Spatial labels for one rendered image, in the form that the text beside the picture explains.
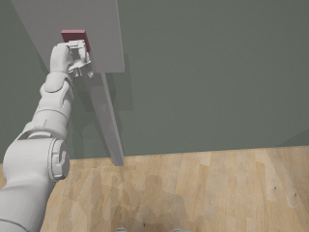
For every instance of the left robot hand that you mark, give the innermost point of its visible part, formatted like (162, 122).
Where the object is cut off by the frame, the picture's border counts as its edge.
(61, 60)

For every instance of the robot left forearm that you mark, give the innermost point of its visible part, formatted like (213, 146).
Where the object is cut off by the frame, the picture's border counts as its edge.
(52, 116)

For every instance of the button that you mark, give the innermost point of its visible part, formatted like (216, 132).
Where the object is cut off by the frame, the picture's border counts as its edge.
(76, 35)

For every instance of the robot left upper arm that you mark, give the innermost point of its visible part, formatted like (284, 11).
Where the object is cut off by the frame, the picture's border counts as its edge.
(32, 169)

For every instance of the panel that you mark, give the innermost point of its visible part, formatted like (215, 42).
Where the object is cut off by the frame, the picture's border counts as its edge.
(44, 21)

